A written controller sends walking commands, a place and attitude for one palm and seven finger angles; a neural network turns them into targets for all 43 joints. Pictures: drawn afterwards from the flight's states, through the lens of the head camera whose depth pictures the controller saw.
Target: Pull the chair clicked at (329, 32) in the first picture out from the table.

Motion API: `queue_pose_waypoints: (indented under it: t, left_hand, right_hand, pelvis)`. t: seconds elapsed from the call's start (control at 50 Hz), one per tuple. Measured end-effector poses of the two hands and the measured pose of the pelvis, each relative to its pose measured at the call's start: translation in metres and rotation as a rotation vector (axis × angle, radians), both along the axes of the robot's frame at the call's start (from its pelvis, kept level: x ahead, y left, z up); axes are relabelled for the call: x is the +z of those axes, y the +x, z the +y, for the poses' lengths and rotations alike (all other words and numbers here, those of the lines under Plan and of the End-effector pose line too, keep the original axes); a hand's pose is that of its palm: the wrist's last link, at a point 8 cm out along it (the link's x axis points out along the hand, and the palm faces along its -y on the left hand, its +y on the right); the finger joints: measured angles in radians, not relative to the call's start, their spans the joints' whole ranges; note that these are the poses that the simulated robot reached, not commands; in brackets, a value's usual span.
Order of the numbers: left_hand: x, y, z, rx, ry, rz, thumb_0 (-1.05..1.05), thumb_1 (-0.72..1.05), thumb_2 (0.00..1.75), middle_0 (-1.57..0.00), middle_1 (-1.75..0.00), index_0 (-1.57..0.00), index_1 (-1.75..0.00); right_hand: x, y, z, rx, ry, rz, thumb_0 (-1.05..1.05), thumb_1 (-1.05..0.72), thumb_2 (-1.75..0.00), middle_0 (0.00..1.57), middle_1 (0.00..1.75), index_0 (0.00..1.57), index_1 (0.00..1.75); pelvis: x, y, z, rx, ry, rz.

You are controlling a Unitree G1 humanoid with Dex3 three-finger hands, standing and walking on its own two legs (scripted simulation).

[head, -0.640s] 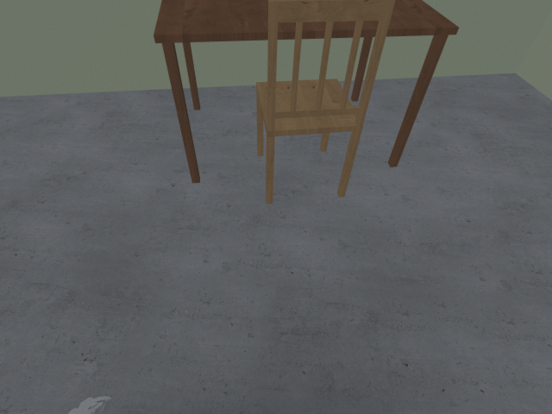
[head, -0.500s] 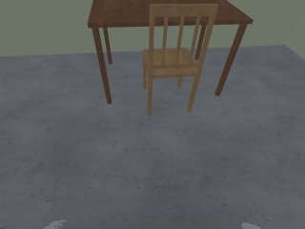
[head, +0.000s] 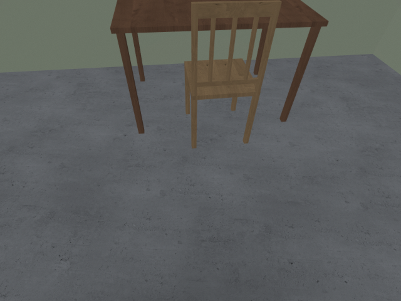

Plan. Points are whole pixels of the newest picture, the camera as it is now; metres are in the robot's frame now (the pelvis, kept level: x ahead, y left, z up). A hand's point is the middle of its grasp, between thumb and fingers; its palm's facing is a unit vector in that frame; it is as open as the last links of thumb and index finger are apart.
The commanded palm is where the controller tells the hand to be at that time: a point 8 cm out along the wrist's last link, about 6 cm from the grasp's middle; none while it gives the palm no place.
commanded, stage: stand and wait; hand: left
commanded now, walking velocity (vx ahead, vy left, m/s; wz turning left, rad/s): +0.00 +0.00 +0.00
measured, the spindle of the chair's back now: (231, 51) +1.26 -0.09 -0.09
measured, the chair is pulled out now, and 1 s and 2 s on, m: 0.00 0.00 0.00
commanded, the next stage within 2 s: look at it before walking up in 0.18 s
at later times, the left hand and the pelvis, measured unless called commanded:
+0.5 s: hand out of the picture +0.07 +0.24 -0.16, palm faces -0.04 -0.95 -0.32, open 7.4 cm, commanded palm none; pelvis -0.01 +0.00 +0.00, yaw +0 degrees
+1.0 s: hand out of the picture +0.07 +0.24 -0.16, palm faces -0.04 -0.94 -0.33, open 7.4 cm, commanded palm none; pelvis +0.00 +0.00 +0.00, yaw -1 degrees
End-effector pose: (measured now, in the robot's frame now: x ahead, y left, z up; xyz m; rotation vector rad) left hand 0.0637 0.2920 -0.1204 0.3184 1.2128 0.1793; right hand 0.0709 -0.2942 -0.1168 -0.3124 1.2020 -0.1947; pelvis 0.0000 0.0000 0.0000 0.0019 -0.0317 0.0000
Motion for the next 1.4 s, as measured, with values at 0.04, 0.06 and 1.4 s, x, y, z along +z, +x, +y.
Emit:
queue_pose_waypoints:
  t: [0.04,0.06,1.4]
  left_hand:
    - [0.0,0.0,0.0,-0.001,0.001,-0.001,0.01,0.91,0.9,-0.2,-0.3,-0.2,-0.3]
    - [0.001,0.0,-0.001,-0.002,0.001,-0.002,0.01,0.91,0.9,-0.2,-0.3,-0.2,-0.3]
    - [-0.021,0.001,-0.084,-0.134,-0.052,0.065,0.01,0.91,0.9,-0.2,-0.3,-0.2,-0.3]
  right_hand:
    - [-0.001,-0.004,-0.001,-0.004,0.002,0.006,0.01,-0.91,-0.9,0.2,0.3,0.2,0.3]
    - [-0.001,-0.006,-0.001,-0.006,0.003,0.008,0.01,-0.91,-0.9,0.2,0.3,0.2,0.3]
    - [-0.05,-0.076,0.003,-0.26,0.143,0.027,0.01,-0.91,-0.9,0.2,0.3,0.2,0.3]
  pelvis:
    - [0.0,-0.001,-0.001,-0.001,0.0,-0.002]
    - [0.0,-0.002,-0.001,-0.001,0.0,-0.002]
    - [-0.022,-0.021,-0.033,-0.22,0.023,0.014]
